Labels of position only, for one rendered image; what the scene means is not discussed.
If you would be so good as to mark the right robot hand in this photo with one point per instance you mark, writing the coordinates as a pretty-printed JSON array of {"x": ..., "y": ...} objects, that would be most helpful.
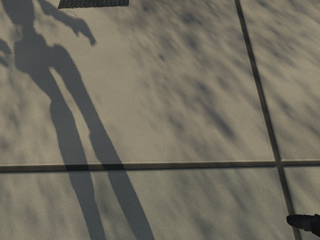
[{"x": 309, "y": 223}]

